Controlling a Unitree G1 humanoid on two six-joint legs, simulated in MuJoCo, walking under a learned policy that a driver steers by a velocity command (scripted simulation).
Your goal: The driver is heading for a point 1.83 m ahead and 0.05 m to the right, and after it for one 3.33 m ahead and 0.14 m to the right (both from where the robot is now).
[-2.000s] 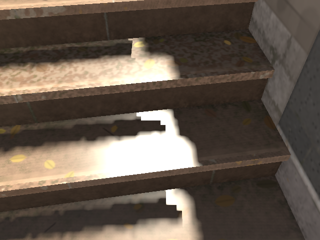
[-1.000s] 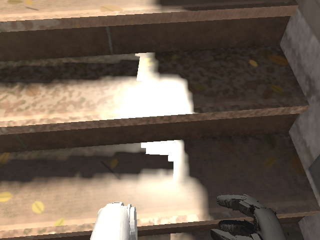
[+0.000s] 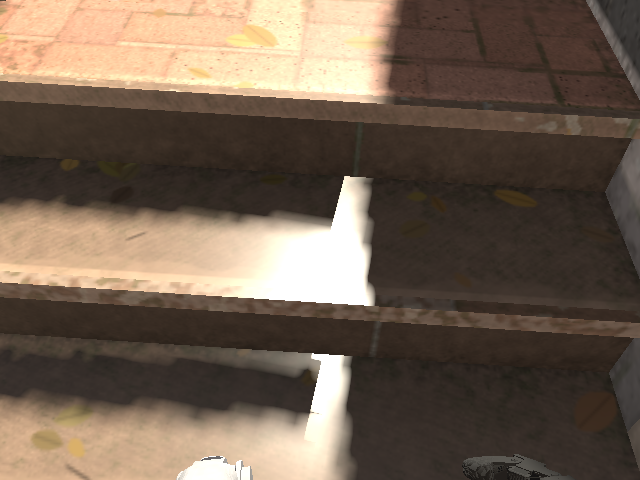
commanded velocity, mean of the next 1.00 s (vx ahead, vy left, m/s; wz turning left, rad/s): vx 0.33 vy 0.00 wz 0.13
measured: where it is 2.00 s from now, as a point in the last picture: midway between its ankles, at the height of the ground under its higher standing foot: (332, 461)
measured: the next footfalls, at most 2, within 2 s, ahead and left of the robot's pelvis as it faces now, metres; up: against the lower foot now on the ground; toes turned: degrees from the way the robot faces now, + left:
left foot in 0.06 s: +0.21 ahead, +0.11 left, +0.17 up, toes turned +4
right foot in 0.52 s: +0.46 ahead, -0.12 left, +0.35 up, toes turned +5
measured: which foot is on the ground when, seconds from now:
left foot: up 0.00-0.04, down 0.06-0.56, up 0.58-0.94, down 0.96-1.00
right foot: down 0.00-0.10, up 0.12-0.50, down 0.52-1.00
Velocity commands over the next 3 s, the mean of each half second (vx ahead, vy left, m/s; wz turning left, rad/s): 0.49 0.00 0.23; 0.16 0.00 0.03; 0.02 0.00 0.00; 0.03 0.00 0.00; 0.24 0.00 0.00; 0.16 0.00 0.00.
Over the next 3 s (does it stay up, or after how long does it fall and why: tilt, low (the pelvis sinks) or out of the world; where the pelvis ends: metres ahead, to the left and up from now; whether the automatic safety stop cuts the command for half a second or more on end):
stays up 0.74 0.11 0.51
